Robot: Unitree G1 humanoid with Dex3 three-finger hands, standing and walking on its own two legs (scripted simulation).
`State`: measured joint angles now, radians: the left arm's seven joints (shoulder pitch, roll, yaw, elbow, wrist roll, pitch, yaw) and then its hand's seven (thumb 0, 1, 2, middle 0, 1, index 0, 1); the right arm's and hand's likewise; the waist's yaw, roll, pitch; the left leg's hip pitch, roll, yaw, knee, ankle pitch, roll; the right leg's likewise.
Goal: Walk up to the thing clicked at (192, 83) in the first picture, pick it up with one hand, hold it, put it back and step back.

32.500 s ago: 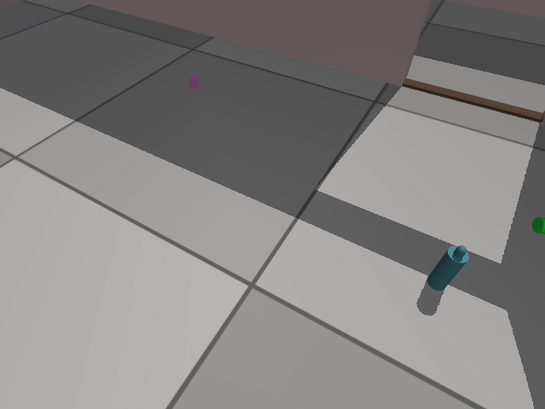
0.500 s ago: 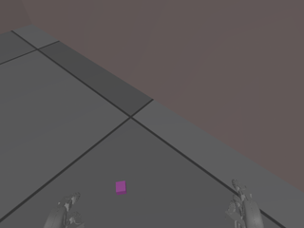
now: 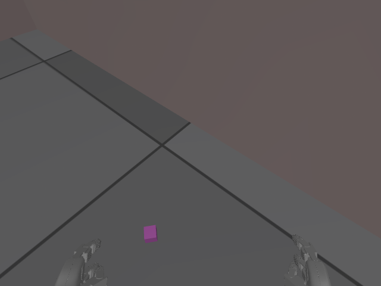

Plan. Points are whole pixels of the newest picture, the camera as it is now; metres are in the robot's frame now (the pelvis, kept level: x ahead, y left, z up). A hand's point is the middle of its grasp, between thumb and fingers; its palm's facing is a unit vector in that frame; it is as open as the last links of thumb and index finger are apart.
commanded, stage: home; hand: left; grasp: from above
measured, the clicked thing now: (150, 233) +0.48 +0.19 -0.69
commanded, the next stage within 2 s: stand in 1.30 s
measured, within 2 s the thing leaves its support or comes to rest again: neither
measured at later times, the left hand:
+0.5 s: hand (104, 282) +0.16 +0.18 -0.05, palm faces +0.05 -0.98 -0.20, open 7.5 cm
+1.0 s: hand (103, 280) +0.17 +0.18 -0.05, palm faces +0.04 -0.98 -0.20, open 7.4 cm
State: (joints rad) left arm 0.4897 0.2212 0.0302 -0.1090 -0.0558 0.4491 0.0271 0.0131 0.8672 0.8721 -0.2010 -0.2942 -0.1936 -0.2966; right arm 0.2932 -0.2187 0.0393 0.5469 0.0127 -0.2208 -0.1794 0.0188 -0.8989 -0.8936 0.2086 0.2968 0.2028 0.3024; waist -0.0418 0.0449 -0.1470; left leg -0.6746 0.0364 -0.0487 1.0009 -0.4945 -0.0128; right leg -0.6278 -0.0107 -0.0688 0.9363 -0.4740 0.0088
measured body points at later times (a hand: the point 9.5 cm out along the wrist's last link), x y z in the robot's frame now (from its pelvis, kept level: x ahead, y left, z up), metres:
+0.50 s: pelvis +0.00 +0.00 +0.00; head +0.02 +0.00 +0.45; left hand +0.16 +0.23 -0.03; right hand +0.16 -0.25 -0.06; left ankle +0.00 +0.12 -0.68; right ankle +0.00 -0.13 -0.68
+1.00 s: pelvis +0.00 +0.00 +0.00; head +0.03 +0.01 +0.45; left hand +0.16 +0.23 -0.03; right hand +0.16 -0.24 -0.07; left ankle +0.00 +0.12 -0.68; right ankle +0.00 -0.13 -0.68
